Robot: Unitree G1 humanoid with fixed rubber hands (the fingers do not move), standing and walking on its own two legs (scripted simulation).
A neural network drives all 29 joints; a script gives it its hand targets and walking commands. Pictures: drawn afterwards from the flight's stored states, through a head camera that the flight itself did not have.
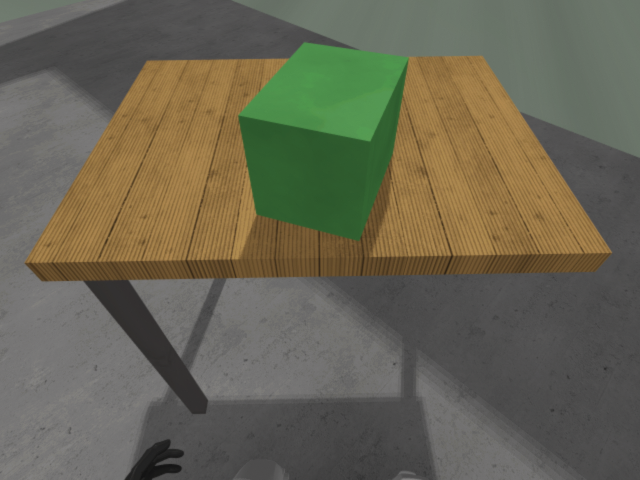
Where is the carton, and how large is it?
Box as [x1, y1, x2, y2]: [238, 42, 408, 240]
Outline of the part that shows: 304,42 238,115 256,214 358,240 392,153 408,57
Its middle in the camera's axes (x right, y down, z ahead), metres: +0.02 -0.16 +0.58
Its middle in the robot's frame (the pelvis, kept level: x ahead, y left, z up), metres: +0.57 +0.01 +0.13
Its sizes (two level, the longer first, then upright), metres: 0.224 0.166 0.171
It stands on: a table, 0.78 m high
